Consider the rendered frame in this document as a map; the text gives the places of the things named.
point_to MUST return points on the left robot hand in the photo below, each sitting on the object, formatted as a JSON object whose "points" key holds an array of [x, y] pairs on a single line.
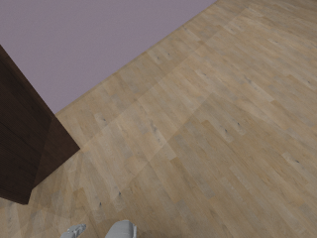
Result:
{"points": [[73, 231]]}

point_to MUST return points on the left robot thigh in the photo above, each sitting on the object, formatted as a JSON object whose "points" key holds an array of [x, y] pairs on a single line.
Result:
{"points": [[122, 229]]}

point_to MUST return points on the cupboard door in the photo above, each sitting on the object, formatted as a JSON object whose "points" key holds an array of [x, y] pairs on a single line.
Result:
{"points": [[24, 127]]}

